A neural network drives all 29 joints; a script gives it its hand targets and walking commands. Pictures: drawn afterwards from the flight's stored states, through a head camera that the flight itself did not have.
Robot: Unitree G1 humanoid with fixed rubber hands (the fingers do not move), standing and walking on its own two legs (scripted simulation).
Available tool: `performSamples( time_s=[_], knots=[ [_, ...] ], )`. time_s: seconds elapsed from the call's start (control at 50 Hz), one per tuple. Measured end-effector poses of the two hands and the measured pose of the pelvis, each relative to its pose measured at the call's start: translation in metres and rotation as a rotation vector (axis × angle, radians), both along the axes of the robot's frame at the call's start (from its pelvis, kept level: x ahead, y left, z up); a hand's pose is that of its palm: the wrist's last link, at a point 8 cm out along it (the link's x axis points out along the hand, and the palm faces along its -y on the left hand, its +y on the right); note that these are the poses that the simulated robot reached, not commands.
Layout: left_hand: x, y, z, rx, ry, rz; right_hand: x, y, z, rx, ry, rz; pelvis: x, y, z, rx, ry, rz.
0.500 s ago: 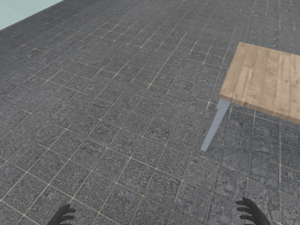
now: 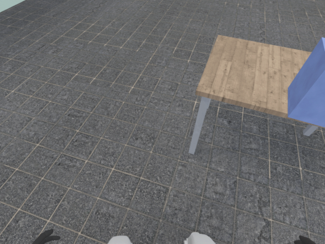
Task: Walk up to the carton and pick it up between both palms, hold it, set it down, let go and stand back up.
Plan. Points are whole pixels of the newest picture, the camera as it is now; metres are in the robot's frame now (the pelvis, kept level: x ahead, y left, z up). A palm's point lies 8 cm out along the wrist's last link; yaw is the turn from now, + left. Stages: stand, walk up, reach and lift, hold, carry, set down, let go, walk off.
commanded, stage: walk up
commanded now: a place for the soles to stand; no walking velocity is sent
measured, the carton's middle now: out of the picture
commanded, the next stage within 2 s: none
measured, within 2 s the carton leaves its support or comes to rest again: neither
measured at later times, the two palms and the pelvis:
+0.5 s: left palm (95, 235) +0.16 +0.19 -0.10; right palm out of the picture +0.02 -0.47 -0.05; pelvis +0.03 -0.12 +0.00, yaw -10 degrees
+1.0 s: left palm (150, 204) +0.24 +0.05 -0.10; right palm out of the picture +0.01 -0.56 -0.04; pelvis +0.07 -0.23 +0.01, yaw -17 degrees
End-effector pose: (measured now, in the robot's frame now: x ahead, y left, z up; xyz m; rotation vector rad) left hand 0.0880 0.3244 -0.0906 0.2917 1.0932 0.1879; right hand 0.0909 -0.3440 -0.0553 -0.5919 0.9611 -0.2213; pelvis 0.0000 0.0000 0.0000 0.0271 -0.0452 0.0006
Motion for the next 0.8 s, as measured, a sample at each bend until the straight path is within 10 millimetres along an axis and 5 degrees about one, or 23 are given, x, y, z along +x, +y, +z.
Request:
performSamples(
  time_s=[0.14, 0.28, 0.46, 0.56, 0.7, 0.8],
  knots=[
    [0.001, -0.038, 0.005, -0.035, 0.037, -0.016, -0.006, -0.018, 0.006, 0.026, 0.007, -0.03, 0.003, -0.022, 0.013, -0.017, 0.026, -0.051],
    [0.024, -0.061, -0.002, -0.057, 0.046, -0.055, -0.049, -0.033, 0.012, 0.018, 0.084, -0.098, 0.014, -0.042, 0.016, -0.021, 0.039, -0.08],
    [0.057, -0.119, -0.006, -0.027, 0.075, -0.145, -0.07, -0.102, 0.016, -0.006, 0.12, -0.167, 0.024, -0.104, 0.012, -0.002, 0.067, -0.154],
    [0.076, -0.162, -0.01, -0.007, 0.047, -0.197, -0.061, -0.149, -0.004, -0.006, 0.086, -0.21, 0.029, -0.142, -0.001, -0.015, 0.028, -0.206],
    [0.102, -0.194, 0.005, -0.01, 0.037, -0.222, -0.025, -0.164, 0.004, 0.041, 0.014, -0.216, 0.048, -0.163, 0.012, -0.028, 0.044, -0.238],
    [0.122, -0.21, -0.005, -0.029, 0.029, -0.235, -0.028, -0.168, 0.006, 0.027, 0.021, -0.237, 0.062, -0.173, 0.01, -0.024, 0.051, -0.246]
  ],
)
